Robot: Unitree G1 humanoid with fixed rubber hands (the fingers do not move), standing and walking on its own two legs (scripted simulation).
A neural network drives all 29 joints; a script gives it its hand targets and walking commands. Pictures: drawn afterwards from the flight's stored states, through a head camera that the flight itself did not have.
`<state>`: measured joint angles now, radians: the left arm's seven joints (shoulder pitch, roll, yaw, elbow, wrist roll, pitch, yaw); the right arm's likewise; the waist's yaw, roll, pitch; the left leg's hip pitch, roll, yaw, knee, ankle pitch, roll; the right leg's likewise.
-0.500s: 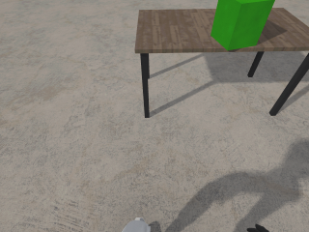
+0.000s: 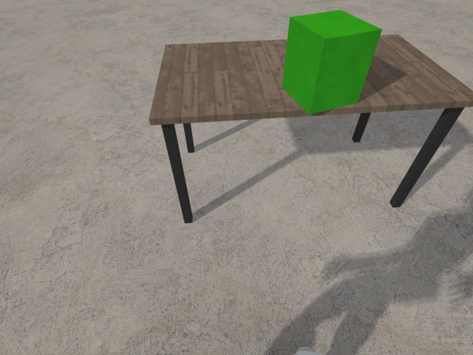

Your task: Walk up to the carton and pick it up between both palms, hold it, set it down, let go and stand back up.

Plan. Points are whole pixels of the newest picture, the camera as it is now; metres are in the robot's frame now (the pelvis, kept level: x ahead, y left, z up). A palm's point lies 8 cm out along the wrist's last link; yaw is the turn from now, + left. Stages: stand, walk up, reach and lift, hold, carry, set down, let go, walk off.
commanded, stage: walk up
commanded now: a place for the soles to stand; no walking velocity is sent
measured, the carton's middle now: (325, 62) +1.03 -0.31 +0.04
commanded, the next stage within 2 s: none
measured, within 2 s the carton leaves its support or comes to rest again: neither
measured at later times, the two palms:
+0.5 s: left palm out of the picture +0.18 +0.18 -0.13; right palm (411, 276) +0.30 -0.34 -0.08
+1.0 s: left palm (223, 265) +0.35 +0.05 -0.10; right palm (421, 197) +0.51 -0.46 -0.08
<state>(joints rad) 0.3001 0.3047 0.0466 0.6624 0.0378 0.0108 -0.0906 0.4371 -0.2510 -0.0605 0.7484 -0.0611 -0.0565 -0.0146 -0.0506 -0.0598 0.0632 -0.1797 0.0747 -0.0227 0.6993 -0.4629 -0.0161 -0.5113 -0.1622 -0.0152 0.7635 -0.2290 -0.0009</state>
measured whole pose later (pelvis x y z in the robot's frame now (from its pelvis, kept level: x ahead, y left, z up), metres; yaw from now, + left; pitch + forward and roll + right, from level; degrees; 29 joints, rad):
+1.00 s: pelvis +0.38 -0.22 +0.01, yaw +6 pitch -3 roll +0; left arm 0.44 0.29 0.01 0.74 0.04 0.01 -0.01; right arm 0.31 -0.25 -0.04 0.67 -0.02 -0.02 0.01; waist 0.07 -0.01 0.07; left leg -0.47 0.03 0.08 0.85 -0.39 0.02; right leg -0.25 -0.04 -0.13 0.69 -0.38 -0.04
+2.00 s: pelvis +0.56 -0.29 +0.00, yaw +6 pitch -3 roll +0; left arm 0.31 0.30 0.01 0.69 0.00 0.03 0.02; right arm 0.20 -0.25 0.01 0.70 0.00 0.05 0.01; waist 0.01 0.00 0.10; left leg -0.34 0.03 0.03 0.78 -0.39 0.00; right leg -0.36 -0.02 0.00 0.74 -0.31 0.02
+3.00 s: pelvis +0.62 -0.41 +0.01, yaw -2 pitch -3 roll +0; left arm 0.21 0.26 0.01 0.72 0.03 0.05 0.00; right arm 0.39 -0.27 -0.04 0.70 -0.01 0.02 -0.02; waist 0.00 -0.01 0.09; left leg -0.37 0.02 0.03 0.87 -0.51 -0.01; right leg -0.35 -0.03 -0.11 0.68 -0.28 -0.04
